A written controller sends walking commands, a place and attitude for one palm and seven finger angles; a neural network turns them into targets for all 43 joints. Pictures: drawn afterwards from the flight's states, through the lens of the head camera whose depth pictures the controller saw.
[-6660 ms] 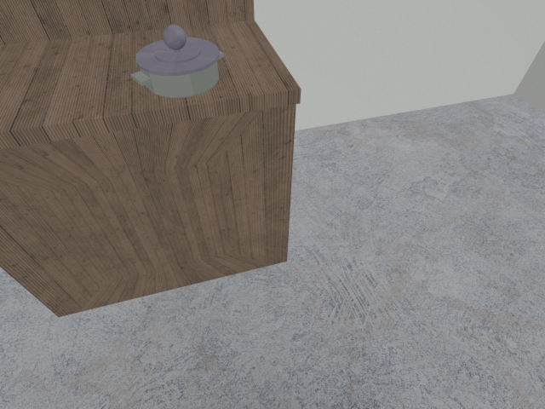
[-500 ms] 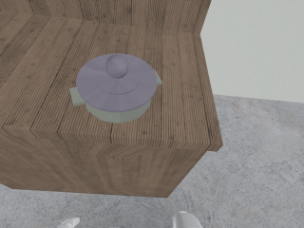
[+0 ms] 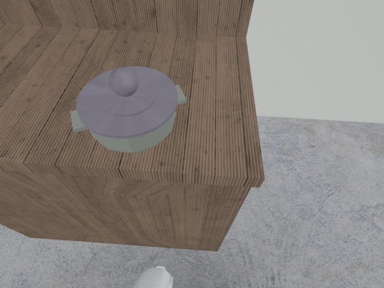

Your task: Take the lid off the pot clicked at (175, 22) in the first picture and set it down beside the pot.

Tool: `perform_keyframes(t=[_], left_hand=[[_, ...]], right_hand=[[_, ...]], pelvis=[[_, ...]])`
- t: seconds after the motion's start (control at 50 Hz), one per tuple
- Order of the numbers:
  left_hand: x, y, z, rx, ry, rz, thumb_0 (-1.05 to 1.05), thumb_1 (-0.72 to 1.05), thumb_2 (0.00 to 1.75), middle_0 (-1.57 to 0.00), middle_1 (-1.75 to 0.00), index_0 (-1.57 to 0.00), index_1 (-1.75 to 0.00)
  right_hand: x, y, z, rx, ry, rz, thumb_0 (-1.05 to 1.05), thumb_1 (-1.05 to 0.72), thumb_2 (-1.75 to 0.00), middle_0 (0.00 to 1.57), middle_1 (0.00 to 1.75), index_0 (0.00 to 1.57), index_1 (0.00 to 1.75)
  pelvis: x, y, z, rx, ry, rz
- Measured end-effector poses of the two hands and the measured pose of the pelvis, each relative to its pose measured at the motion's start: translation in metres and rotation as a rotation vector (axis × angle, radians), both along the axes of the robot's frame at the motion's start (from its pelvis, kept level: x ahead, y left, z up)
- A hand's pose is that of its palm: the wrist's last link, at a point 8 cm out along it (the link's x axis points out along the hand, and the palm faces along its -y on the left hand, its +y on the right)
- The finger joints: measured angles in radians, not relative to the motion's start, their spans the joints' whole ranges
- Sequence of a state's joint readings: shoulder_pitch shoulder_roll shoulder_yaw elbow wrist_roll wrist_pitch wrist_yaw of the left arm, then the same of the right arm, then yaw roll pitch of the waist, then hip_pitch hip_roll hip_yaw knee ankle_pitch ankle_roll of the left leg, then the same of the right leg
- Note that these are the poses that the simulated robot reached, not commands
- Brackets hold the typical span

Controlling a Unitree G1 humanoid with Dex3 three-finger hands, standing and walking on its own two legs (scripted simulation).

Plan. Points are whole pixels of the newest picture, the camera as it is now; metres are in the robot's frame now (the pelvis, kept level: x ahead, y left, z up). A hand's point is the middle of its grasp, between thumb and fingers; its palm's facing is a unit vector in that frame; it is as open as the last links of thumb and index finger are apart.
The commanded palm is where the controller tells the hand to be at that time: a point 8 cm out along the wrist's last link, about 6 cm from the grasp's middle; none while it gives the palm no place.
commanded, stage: come to a stop and stand still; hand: left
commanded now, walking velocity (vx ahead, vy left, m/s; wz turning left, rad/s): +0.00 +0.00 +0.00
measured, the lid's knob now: (124, 81) +0.44 +0.17 +0.18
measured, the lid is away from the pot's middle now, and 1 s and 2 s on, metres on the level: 0.00 0.00 0.00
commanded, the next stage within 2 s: look again from close up in 0.84 s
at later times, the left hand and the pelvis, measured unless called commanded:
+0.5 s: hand out of the picture +0.02 +0.28 -0.17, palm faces +0.00 -0.98 -0.22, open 7.4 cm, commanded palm none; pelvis -0.01 +0.10 -0.01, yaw -2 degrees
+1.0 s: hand out of the picture +0.02 +0.29 -0.17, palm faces -0.03 -0.98 -0.19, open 7.3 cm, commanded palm none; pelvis +0.00 +0.12 +0.00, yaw -3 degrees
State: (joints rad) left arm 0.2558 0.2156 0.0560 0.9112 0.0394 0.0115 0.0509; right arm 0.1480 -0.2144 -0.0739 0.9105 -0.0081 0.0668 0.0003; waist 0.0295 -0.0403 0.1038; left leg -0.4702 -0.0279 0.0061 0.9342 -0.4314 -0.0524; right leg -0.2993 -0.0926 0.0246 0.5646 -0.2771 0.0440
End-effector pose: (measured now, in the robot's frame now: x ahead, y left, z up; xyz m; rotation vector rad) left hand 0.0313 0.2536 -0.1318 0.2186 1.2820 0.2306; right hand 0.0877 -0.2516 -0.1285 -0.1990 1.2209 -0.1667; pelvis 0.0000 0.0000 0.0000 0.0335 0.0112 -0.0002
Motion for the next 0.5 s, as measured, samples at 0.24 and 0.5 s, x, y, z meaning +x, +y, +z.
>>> perform_keyframes(t=[0.24,0.5], left_hand=[[-0.015,0.061,-0.007,0.028,-0.073,-0.006,0.00,0.90,0.90,-0.20,-0.30,-0.20,-0.30],[-0.014,0.075,-0.007,-0.072,-0.004,-0.051,0.00,0.90,0.90,-0.20,-0.30,-0.20,-0.30]], right_hand=[[0.026,0.082,-0.008,0.068,-0.238,0.077,0.00,-0.91,-0.90,0.20,0.30,0.20,0.30],[-0.072,0.112,-0.009,0.023,0.006,-0.043,-0.01,-0.94,-0.90,0.20,0.30,0.21,0.30]], pelvis=[[-0.012,0.054,-0.021,-0.014,-0.043,-0.023],[-0.013,0.099,-0.005,-0.036,-0.006,-0.028]])
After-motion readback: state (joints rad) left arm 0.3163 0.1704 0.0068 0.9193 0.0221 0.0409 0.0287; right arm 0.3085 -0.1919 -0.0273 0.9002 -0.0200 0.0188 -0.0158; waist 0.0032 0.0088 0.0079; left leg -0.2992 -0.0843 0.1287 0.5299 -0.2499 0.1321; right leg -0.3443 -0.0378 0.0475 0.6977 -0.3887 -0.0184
